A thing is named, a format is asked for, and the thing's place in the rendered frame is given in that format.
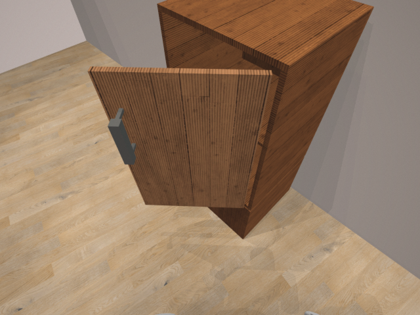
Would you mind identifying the handle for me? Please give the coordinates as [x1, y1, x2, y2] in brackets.
[108, 108, 136, 165]

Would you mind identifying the cupboard door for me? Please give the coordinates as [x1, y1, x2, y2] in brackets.
[88, 66, 272, 208]

